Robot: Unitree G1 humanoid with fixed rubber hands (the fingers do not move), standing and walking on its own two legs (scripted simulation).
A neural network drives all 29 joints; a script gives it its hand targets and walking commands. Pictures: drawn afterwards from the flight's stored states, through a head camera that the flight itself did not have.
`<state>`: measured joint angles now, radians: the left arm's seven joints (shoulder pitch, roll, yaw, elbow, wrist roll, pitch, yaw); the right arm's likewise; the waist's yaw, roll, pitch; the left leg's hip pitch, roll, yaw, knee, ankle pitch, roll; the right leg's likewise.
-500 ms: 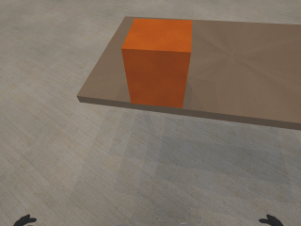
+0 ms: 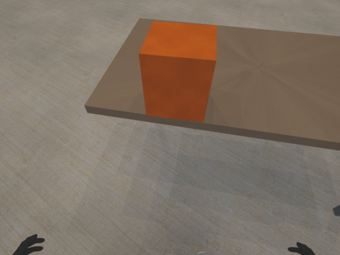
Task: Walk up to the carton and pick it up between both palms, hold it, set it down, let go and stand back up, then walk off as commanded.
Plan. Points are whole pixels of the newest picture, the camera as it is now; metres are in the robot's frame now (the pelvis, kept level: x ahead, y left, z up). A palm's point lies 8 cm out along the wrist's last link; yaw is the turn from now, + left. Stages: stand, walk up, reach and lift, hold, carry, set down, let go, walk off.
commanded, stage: stand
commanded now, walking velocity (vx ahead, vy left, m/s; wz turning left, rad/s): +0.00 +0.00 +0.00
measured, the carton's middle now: (179, 73) +0.67 -0.01 +0.04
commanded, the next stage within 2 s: none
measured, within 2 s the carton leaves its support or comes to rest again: neither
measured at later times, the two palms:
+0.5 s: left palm out of the picture +0.13 +0.33 -0.05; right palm out of the picture +0.11 -0.32 -0.08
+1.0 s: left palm out of the picture +0.13 +0.33 -0.05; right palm out of the picture +0.11 -0.32 -0.08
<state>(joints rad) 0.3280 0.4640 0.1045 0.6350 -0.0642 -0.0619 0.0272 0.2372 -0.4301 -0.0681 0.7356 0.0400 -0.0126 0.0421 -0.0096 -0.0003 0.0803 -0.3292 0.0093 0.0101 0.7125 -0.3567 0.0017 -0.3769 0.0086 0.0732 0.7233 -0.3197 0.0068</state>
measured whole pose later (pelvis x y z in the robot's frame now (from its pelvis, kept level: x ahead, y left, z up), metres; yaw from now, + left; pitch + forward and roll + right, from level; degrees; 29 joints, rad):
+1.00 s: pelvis +0.00 +0.00 +0.00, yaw +0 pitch -2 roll +1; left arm 0.25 0.44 0.10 0.63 -0.06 -0.05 0.02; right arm 0.19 -0.43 -0.07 0.78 0.04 -0.03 0.04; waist -0.01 0.00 0.08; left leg -0.33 0.01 0.01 0.70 -0.35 0.00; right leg -0.38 0.01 0.07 0.72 -0.32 0.01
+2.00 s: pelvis -0.01 +0.00 +0.00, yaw +0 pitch -2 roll +1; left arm 0.25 0.44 0.10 0.63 -0.06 -0.05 0.02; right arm 0.19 -0.43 -0.07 0.79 0.04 -0.03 0.04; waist -0.01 -0.01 0.07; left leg -0.32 0.01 0.01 0.70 -0.34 0.00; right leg -0.38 0.01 0.07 0.72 -0.31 0.01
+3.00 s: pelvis -0.01 +0.00 +0.00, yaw +0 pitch -2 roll +1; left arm 0.25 0.44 0.10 0.63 -0.06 -0.05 0.02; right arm 0.19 -0.43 -0.07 0.79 0.04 -0.03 0.04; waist -0.01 -0.01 0.07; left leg -0.32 0.01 0.01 0.70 -0.33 0.00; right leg -0.38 0.01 0.07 0.72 -0.30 0.01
